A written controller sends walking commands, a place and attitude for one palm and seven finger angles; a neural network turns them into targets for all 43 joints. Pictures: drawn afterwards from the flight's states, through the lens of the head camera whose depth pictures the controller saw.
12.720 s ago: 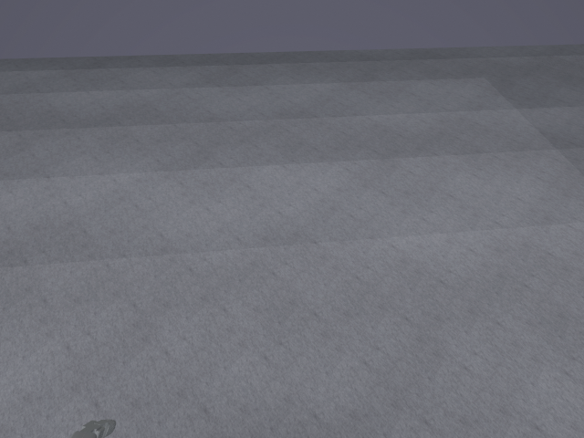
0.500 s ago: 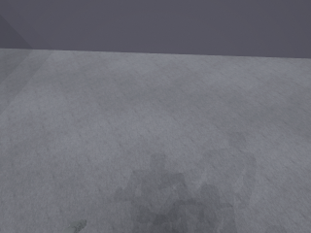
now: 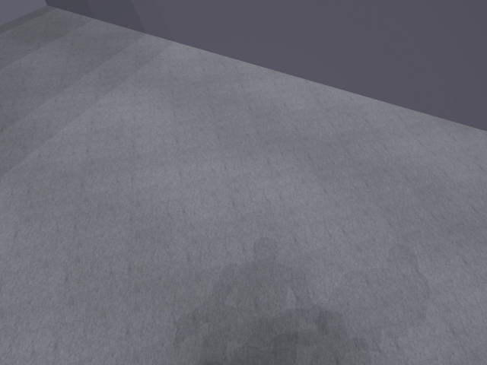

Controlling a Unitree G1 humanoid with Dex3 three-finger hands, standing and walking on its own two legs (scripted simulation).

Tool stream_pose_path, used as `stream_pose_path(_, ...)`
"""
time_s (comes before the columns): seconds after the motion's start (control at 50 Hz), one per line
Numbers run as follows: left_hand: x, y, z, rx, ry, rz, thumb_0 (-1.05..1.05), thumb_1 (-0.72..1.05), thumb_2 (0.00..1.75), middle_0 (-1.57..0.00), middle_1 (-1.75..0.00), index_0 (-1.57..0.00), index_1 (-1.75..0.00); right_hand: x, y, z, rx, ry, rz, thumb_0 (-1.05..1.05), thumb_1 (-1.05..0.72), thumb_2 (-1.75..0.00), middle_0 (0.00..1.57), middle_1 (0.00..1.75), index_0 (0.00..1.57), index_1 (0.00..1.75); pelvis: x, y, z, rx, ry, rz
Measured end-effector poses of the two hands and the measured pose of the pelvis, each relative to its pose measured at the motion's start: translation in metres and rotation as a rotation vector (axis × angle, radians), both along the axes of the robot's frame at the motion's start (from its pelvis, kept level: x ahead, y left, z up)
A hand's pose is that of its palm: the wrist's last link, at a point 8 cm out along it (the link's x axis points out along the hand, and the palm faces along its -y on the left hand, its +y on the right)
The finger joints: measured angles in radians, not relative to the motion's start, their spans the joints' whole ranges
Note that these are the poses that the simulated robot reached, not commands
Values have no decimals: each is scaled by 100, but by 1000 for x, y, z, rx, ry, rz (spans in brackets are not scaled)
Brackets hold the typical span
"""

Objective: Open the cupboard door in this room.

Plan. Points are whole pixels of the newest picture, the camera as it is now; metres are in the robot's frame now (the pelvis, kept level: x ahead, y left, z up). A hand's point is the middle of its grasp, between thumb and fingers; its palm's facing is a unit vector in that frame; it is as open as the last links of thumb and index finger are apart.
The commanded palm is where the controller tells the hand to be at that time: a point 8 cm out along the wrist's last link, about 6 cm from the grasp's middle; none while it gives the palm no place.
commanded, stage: turn or walk to find it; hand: left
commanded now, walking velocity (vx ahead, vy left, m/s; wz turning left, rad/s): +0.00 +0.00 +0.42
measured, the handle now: out of the picture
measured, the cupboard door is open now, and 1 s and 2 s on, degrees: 0 0 0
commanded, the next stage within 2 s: none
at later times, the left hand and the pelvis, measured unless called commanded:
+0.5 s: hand out of the picture +0.01 +0.17 -0.13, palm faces +0.23 -0.93 -0.28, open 7.4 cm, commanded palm none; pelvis -0.03 -0.04 +0.01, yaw +12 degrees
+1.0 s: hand out of the picture -0.12 +0.21 -0.16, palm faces +0.46 -0.85 -0.25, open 7.4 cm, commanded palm none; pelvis -0.07 -0.01 +0.01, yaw +24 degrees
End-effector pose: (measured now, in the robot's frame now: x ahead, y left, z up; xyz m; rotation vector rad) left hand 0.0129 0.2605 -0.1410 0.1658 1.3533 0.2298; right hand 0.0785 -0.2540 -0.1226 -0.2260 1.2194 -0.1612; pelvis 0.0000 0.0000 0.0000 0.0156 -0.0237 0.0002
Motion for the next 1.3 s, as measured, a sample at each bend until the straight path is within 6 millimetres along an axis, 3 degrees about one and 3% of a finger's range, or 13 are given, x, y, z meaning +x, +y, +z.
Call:
stream_pose_path(0.08,-11,14,5,3,18,34,1,90,90,-20,-30,-20,-30,14,18,12,0,-46,47,0,-91,-89,20,30,20,30,-5,6,8,-14,-3,25)
stream_pose_path(0.2,-4,14,18,12,-57,54,1,91,90,-19,-30,-20,-30,20,29,13,31,-58,92,0,-91,-89,20,30,20,30,-12,5,14,-15,2,68)
stream_pose_path(0.32,9,-7,28,35,-139,53,1,90,90,-19,-30,-20,-30,11,16,-2,69,-37,101,0,-91,-89,20,30,20,30,-20,-11,10,-2,7,114)
stream_pose_path(0.4,5,-28,32,60,-188,64,1,90,90,-20,-30,-20,-30,2,-3,-19,89,-3,107,0,-91,-89,20,30,20,30,-25,-28,3,0,2,159)
stream_pose_path(0.54,-32,-52,40,51,-158,145,1,90,90,-20,-30,-21,-30,-11,-24,-16,74,80,153,1,-91,-89,20,30,20,30,-33,-39,13,22,-6,235)
stream_pose_path(0.64,-61,-56,35,33,-127,205,1,90,90,-20,-30,-21,-30,-16,-23,-11,51,128,203,1,-91,-90,20,30,20,30,-38,-39,15,28,-1,285)
stream_pose_path(0.72,-92,-49,25,17,-96,263,1,90,90,-20,-30,-21,-30,-7,-7,-8,30,125,263,1,-91,-90,20,30,20,30,-47,-32,12,20,3,323)
stream_pose_path(0.84,-144,-25,-1,-4,-33,357,1,90,90,-20,-30,-21,-30,14,31,-3,5,24,359,1,-91,-90,20,30,20,30,-64,-13,-1,1,1,375)
stream_pose_path(0.9,-159,-17,1,-3,1,384,1,90,90,-20,-30,-21,-30,17,46,5,9,-5,388,0,-91,-89,20,30,20,30,-68,-10,4,-6,0,389)
stream_pose_path(1.0,-160,-13,16,15,-39,410,1,91,90,-19,-30,-20,-30,19,59,9,28,-8,431,0,-91,-89,20,30,20,30,-72,-11,13,-17,8,426)
stream_pose_path(1.1,-147,-20,25,46,-94,417,1,91,90,-19,-30,-20,-30,21,55,1,58,3,454,0,-91,-89,20,30,20,30,-73,-22,12,-12,16,466)
stream_pose_path(1.2,-135,-41,30,90,-159,423,1,90,90,-19,-30,-20,-30,27,35,-19,88,24,466,0,-91,-89,20,30,20,30,-70,-43,3,1,19,510)
stream_pose_path(1.3,-147,-70,39,91,-173,475,1,90,90,-20,-30,-21,-30,33,18,-19,75,65,502,1,-91,-89,20,30,20,30,-71,-55,9,17,3,568)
